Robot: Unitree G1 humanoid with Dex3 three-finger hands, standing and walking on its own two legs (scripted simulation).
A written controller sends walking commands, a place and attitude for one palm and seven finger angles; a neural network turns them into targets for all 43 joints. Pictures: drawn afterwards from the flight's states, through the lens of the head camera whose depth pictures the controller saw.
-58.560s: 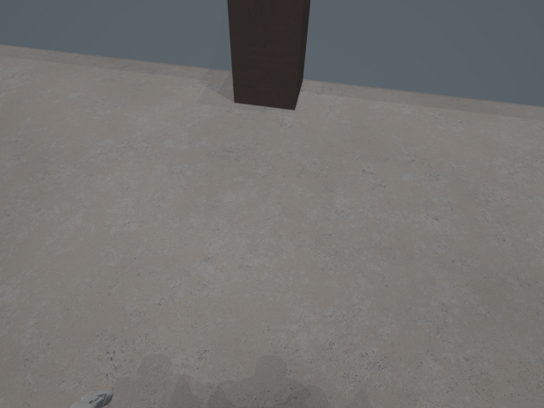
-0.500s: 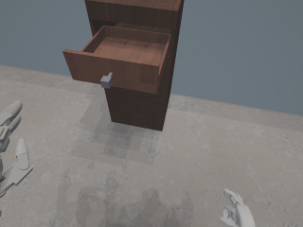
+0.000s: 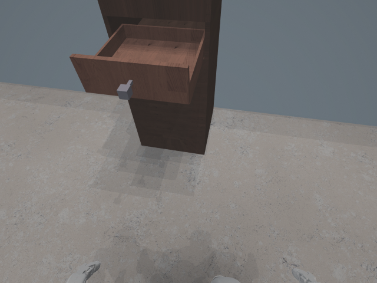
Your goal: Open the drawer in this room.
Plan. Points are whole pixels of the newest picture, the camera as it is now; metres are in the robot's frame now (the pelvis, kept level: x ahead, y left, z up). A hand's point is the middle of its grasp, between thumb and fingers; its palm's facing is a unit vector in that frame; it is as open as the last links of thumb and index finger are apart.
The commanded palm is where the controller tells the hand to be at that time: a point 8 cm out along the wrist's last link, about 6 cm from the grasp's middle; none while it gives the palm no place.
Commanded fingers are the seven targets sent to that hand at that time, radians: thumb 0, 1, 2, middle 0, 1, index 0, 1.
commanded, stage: let the arm hang, fingers relaxed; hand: left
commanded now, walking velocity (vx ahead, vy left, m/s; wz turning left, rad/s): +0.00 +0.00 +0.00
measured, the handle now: (127, 88) +0.67 +0.21 +0.02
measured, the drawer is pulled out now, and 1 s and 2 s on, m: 0.30 0.30 0.30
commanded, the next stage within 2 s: look to check the result in 0.84 s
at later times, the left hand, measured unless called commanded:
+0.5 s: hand out of the picture +0.04 +0.21 -0.13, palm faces +0.02 -0.94 -0.35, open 7.3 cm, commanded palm none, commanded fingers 0.00 0.90 0.90 -0.20 -0.30 -0.20 -0.30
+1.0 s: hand out of the picture +0.06 +0.20 -0.14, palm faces +0.00 -0.95 -0.30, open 7.3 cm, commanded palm none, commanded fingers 0.00 0.90 0.90 -0.20 -0.30 -0.20 -0.30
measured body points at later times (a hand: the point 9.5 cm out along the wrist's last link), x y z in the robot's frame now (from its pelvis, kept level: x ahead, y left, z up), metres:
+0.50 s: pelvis -0.02 -0.03 +0.02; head -0.01 -0.05 +0.47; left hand +0.04 +0.26 -0.11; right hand -0.04 -0.28 -0.14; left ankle -0.03 +0.10 -0.72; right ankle +0.06 -0.07 -0.72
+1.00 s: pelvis -0.01 -0.02 +0.02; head +0.02 -0.03 +0.47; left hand +0.06 +0.25 -0.12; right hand -0.02 -0.29 -0.13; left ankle -0.03 +0.10 -0.72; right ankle +0.06 -0.07 -0.72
